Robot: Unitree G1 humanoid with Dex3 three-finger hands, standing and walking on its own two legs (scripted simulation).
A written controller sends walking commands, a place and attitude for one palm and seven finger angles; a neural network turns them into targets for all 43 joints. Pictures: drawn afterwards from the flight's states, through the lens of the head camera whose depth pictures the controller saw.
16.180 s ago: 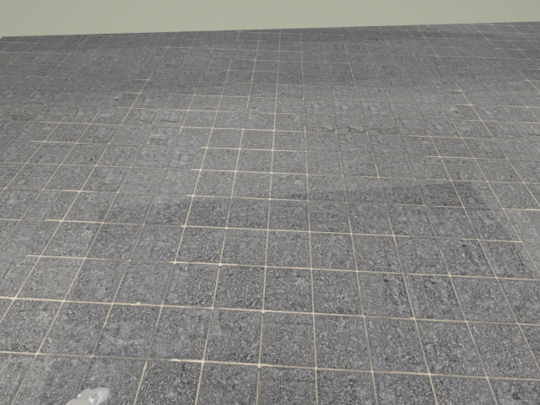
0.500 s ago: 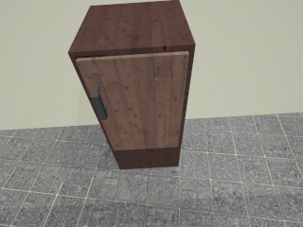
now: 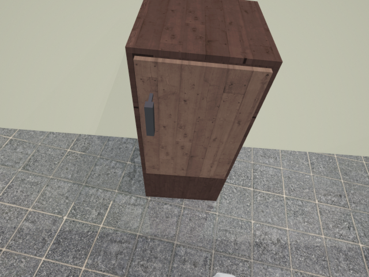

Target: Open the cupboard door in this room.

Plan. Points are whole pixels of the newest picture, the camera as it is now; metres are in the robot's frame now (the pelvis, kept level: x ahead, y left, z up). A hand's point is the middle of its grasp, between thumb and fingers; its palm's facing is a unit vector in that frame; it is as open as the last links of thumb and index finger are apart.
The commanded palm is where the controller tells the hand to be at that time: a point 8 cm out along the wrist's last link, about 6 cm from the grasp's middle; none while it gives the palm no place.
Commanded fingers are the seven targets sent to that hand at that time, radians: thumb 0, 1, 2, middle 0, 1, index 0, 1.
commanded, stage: come to a stop and stand still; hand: left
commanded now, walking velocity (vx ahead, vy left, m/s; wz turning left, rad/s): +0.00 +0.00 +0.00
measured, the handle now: (150, 114) +0.55 +0.16 -0.03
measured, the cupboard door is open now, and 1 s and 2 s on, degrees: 0 0 0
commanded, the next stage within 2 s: look again from close up in 0.62 s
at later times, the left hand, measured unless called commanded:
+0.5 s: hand out of the picture -0.02 +0.16 -0.17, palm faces -0.01 -0.98 -0.18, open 7.3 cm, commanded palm none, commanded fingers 0.00 0.90 0.90 -0.20 -0.30 -0.20 -0.30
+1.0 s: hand out of the picture +0.00 +0.17 -0.18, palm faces +0.02 -0.98 -0.21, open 7.4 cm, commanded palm none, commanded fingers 0.00 0.90 0.90 -0.20 -0.30 -0.20 -0.30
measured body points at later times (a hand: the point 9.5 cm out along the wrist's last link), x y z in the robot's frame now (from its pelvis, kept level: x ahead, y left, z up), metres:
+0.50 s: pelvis -0.02 -0.01 +0.01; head -0.03 -0.01 +0.46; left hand -0.02 +0.21 -0.15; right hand -0.06 -0.23 -0.15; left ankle +0.01 +0.10 -0.73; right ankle -0.05 -0.12 -0.73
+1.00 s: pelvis -0.03 +0.00 +0.00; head -0.04 +0.00 +0.45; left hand +0.00 +0.23 -0.16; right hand +0.00 -0.24 -0.15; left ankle +0.01 +0.10 -0.73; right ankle -0.05 -0.12 -0.73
